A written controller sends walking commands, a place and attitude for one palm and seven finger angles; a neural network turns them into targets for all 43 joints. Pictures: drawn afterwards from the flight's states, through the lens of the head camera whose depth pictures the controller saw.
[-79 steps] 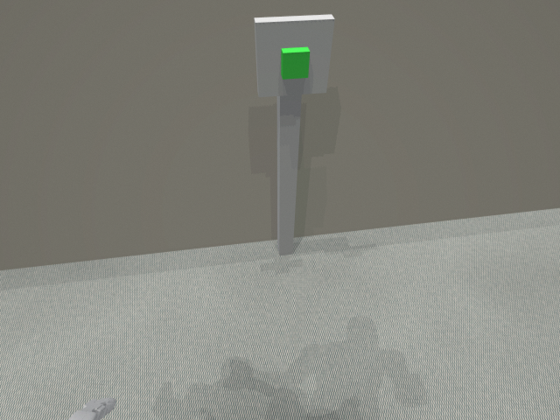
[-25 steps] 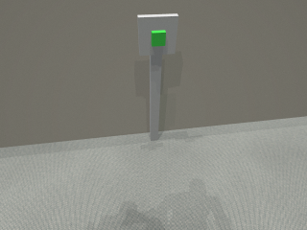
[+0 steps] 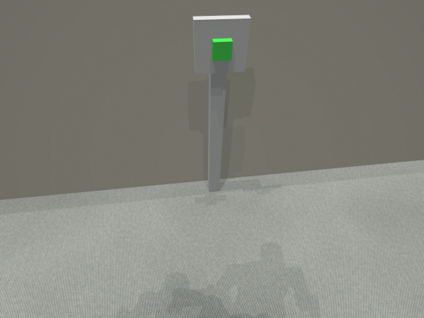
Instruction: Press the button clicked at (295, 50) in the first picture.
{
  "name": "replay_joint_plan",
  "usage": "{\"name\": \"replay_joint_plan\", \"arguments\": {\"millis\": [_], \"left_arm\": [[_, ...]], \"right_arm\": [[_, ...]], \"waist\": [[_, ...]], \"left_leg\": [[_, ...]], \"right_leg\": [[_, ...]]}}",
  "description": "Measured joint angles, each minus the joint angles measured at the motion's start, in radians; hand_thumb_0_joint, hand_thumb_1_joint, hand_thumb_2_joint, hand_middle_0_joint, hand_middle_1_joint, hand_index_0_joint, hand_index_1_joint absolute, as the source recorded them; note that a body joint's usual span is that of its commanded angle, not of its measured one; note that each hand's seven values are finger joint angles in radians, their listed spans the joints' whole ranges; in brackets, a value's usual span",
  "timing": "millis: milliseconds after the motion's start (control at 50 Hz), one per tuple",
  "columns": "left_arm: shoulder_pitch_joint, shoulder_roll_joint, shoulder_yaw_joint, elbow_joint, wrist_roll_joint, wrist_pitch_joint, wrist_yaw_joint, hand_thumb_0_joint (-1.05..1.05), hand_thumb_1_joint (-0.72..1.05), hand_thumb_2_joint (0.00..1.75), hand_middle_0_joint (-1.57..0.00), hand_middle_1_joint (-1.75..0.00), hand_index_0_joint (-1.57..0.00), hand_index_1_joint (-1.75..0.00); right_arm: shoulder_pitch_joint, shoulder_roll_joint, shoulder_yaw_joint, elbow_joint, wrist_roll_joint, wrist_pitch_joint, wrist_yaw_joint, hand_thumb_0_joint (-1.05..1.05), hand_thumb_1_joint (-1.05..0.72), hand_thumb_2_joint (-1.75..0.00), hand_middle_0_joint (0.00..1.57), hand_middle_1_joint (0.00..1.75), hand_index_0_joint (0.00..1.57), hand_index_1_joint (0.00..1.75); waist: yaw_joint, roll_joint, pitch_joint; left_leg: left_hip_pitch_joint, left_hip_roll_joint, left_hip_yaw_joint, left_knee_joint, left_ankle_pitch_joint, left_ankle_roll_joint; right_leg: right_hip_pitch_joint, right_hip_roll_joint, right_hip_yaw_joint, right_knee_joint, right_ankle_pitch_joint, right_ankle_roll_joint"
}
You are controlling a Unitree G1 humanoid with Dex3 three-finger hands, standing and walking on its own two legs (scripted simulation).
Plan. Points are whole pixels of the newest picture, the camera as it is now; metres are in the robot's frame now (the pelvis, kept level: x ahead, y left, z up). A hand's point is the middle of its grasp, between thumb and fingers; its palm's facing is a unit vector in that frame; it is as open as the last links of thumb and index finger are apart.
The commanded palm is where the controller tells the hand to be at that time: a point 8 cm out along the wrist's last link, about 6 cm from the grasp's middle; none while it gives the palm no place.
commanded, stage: walk to a spot facing it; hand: left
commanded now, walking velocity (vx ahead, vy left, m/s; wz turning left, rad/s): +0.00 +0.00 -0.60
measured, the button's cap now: (221, 49) +0.89 +0.03 +0.09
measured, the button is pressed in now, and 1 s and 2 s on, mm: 0 0 0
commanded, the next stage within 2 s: none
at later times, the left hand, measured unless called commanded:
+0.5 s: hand out of the picture +0.06 +0.16 -0.17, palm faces -0.17 -0.95 -0.28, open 7.4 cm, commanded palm none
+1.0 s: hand out of the picture +0.12 +0.20 -0.18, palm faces -0.42 -0.88 -0.23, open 7.4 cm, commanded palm none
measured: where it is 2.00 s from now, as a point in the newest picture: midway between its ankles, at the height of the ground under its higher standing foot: outside the picture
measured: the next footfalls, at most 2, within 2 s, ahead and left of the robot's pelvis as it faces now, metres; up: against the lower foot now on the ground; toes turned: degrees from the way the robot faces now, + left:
left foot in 0.94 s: +0.05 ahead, +0.11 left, +0.00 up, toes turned -30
right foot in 1.44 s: -0.12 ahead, -0.08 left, +0.00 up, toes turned -56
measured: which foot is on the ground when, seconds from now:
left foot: down 0.00-0.40, up 0.42-0.92, down 0.94-1.00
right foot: down 0.00-0.94, up 0.96-1.00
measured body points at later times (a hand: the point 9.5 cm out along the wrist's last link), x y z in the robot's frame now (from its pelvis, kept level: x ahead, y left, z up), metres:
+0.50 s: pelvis -0.02 -0.03 -0.02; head +0.00 -0.06 +0.43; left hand +0.07 +0.21 -0.15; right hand -0.01 -0.29 -0.18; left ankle -0.01 +0.12 -0.69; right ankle -0.02 -0.10 -0.75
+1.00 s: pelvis -0.03 +0.04 -0.01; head -0.01 +0.06 +0.44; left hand +0.15 +0.25 -0.16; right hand -0.06 -0.24 -0.12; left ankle +0.01 +0.13 -0.75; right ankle -0.03 -0.09 -0.72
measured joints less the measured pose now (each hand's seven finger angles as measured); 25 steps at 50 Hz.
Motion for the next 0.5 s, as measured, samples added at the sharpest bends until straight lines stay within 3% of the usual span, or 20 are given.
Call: {"name": "replay_joint_plan", "arguments": {"millis": [100,240,320,380,400,440,500], "left_arm": [[0.011,-0.007,0.011,-0.02,0.0,0.018,0.007,0.01,0.91,0.9,-0.2,-0.3,-0.2,-0.3],[0.046,-0.046,0.025,-0.075,0.005,0.057,-0.001,0.01,0.91,0.9,-0.2,-0.3,-0.2,-0.3],[0.056,-0.069,0.039,-0.109,0.007,0.072,-0.01,0.01,0.91,0.9,-0.2,-0.3,-0.2,-0.3],[0.075,-0.096,0.046,-0.135,0.009,0.068,-0.019,0.01,0.91,0.9,-0.2,-0.3,-0.2,-0.3],[0.085,-0.103,0.047,-0.144,0.012,0.058,-0.019,0.01,0.91,0.9,-0.2,-0.3,-0.2,-0.3],[0.09,-0.117,0.044,-0.152,0.013,0.042,-0.011,0.01,0.91,0.9,-0.2,-0.3,-0.2,-0.3],[0.101,-0.134,0.046,-0.16,0.007,0.039,0.0,0.01,0.91,0.9,-0.2,-0.3,-0.2,-0.3]], "right_arm": [[-0.01,0.01,-0.009,-0.025,-0.001,0.006,-0.012,0.0,-0.91,-0.9,0.2,0.3,0.21,0.3],[0.005,0.068,-0.025,-0.099,-0.003,0.027,-0.02,0.0,-0.91,-0.9,0.2,0.3,0.21,0.3],[0.018,0.096,-0.034,-0.123,-0.006,0.029,-0.018,0.0,-0.91,-0.9,0.2,0.3,0.21,0.3],[0.034,0.096,-0.043,-0.134,-0.009,0.036,-0.016,0.0,-0.91,-0.9,0.2,0.3,0.21,0.3],[0.038,0.093,-0.047,-0.137,-0.008,0.042,-0.015,0.0,-0.9,-0.9,0.2,0.3,0.21,0.3],[0.036,0.089,-0.056,-0.139,-0.005,0.06,-0.016,0.0,-0.91,-0.9,0.2,0.3,0.21,0.3],[0.031,0.09,-0.062,-0.137,-0.002,0.072,-0.014,0.01,-0.91,-0.9,0.2,0.3,0.21,0.3]], "waist": [[0.012,0.0,0.002],[0.011,-0.016,0.022],[0.02,-0.026,0.051],[0.025,0.006,0.059],[0.027,0.019,0.056],[0.021,0.04,0.062],[0.025,0.038,0.066]], "left_leg": [[-0.016,0.011,0.03,0.037,-0.024,-0.002],[-0.067,0.029,0.099,0.144,-0.084,-0.001],[-0.073,0.043,0.154,0.193,-0.111,-0.004],[-0.089,0.081,0.179,0.258,-0.146,-0.024],[-0.115,0.099,0.178,0.314,-0.17,-0.027],[-0.199,0.09,0.105,0.498,-0.276,-0.033],[-0.293,0.056,0.041,0.697,-0.258,-0.034]], "right_leg": [[-0.029,0.011,0.029,0.037,-0.011,0.0],[-0.124,0.034,0.096,0.18,-0.059,0.001],[-0.21,0.016,0.039,0.39,-0.197,0.013],[-0.191,0.001,-0.018,0.369,-0.181,0.015],[-0.181,0.008,-0.025,0.332,-0.133,-0.013],[-0.195,0.03,-0.033,0.345,-0.136,-0.058],[-0.174,0.046,-0.018,0.273,-0.106,-0.076]]}}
